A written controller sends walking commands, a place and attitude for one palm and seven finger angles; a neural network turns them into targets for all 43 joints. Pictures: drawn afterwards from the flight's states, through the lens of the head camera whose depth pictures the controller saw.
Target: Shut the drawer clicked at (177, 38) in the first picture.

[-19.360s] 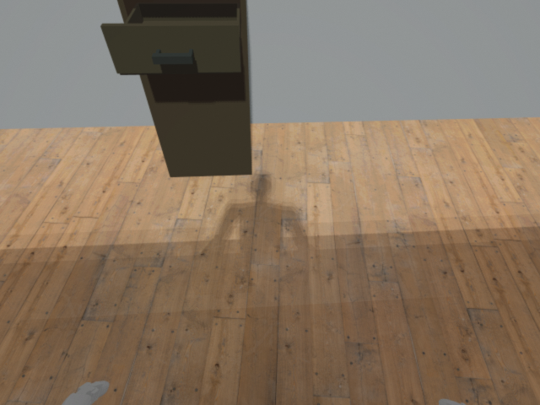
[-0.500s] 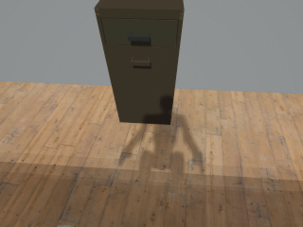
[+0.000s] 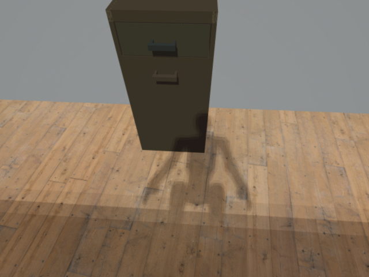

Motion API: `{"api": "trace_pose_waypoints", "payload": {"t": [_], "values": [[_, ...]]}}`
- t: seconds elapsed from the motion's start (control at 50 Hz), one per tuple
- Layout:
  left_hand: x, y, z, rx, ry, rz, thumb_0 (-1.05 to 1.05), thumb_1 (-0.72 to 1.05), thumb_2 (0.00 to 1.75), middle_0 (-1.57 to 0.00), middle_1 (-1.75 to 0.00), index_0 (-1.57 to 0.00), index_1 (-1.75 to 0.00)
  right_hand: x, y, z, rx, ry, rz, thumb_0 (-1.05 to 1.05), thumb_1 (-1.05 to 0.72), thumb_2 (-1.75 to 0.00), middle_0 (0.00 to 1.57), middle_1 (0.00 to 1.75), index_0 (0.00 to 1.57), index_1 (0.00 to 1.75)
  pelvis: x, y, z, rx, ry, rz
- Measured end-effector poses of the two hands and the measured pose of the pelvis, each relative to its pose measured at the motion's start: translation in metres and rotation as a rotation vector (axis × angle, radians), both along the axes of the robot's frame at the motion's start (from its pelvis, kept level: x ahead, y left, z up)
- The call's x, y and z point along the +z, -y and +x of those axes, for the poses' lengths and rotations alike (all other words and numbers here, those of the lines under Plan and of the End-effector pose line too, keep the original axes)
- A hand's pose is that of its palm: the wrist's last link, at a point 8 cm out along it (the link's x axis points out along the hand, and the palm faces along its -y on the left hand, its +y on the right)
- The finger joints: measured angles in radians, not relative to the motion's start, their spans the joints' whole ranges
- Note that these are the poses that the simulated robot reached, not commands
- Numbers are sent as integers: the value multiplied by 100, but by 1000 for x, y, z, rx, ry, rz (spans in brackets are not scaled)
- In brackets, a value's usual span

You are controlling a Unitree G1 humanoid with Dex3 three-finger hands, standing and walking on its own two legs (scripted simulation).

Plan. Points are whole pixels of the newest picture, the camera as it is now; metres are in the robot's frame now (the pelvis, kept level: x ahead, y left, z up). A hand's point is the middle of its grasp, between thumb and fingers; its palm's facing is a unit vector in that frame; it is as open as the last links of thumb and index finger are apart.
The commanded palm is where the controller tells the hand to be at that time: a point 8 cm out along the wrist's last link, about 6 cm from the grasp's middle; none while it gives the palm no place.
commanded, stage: look to check the result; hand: left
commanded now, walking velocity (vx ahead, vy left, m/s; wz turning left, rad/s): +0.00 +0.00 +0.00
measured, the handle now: (162, 44) +0.96 +0.14 +0.01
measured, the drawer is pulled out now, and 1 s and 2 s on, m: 0.00 0.00 0.00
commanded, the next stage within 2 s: stand and wait in 0.16 s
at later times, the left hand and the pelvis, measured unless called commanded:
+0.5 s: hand out of the picture +0.08 +0.23 -0.16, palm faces -0.03 -0.95 -0.31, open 7.4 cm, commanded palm none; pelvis +0.00 -0.01 +0.00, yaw -1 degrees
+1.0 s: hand out of the picture +0.07 +0.25 -0.16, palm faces -0.04 -0.95 -0.31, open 7.4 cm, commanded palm none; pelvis +0.00 +0.01 +0.00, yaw -1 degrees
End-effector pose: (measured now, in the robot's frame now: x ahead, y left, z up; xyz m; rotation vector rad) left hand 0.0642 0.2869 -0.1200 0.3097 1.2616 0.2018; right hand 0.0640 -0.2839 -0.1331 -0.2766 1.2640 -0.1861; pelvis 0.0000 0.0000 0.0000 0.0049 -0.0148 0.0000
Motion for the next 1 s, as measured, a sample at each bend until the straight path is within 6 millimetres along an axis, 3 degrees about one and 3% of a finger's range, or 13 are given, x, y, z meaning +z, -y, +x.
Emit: {"api": "trace_pose_waypoints", "payload": {"t": [0.44, 0.68, 1.0], "values": [[-4, 15, 10, -14, 23, -24, 1, 90, 90, -20, -30, -20, -30, 2, 8, -13, -31, -14, -10, 1, -91, -90, 20, 30, 21, 29, 0, 7, 1, -11, 9, -5], [-6, 7, 6, -18, 13, -28, 1, 90, 90, -20, -30, -20, -30, 3, -3, -25, -46, -28, -8, 1, -91, -90, 20, 30, 21, 29, 1, -1, 0, -17, 13, -6], [-4, -8, -1, -21, 11, -25, 1, 90, 90, -20, -30, -20, -30, 4, -16, -22, -33, -9, -2, 1, -91, -90, 20, 30, 21, 29, 1, -13, -5, -16, 13, -5]]}}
